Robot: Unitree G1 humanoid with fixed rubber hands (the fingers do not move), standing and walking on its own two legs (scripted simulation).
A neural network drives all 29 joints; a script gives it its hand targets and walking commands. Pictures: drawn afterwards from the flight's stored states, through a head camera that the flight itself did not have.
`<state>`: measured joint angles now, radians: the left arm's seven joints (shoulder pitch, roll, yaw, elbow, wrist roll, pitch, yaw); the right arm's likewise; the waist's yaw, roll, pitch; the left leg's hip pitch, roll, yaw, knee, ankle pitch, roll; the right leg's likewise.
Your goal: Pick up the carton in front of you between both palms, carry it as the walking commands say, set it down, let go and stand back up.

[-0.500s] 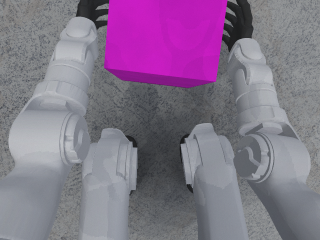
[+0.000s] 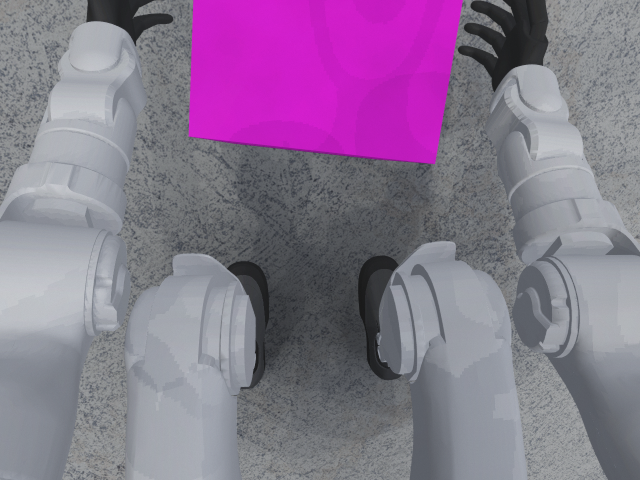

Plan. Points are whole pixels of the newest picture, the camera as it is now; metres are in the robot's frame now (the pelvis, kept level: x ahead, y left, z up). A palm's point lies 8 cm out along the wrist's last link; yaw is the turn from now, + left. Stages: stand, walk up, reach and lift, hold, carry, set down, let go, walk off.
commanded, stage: set down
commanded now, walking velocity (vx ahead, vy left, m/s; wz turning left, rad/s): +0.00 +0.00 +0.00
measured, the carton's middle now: (317, 59) +0.52 +0.00 -0.23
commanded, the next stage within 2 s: let go in 1.08 s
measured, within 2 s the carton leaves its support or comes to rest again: neither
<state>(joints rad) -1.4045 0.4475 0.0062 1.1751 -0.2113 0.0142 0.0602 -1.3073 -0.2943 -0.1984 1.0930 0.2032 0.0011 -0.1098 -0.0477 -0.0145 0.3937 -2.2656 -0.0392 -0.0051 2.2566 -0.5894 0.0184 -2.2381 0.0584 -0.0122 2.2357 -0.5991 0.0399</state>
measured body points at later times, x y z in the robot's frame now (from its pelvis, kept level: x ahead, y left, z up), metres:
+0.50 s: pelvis +0.00 +0.00 +0.10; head +0.33 +0.01 +0.41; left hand +0.56 +0.19 -0.02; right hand +0.52 -0.20 -0.02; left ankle +0.11 +0.11 -0.32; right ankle +0.11 -0.12 -0.32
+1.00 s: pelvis +0.03 +0.00 +0.23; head +0.33 +0.02 +0.57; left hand +0.56 +0.20 +0.13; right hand +0.52 -0.20 +0.13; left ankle +0.11 +0.11 -0.32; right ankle +0.11 -0.12 -0.32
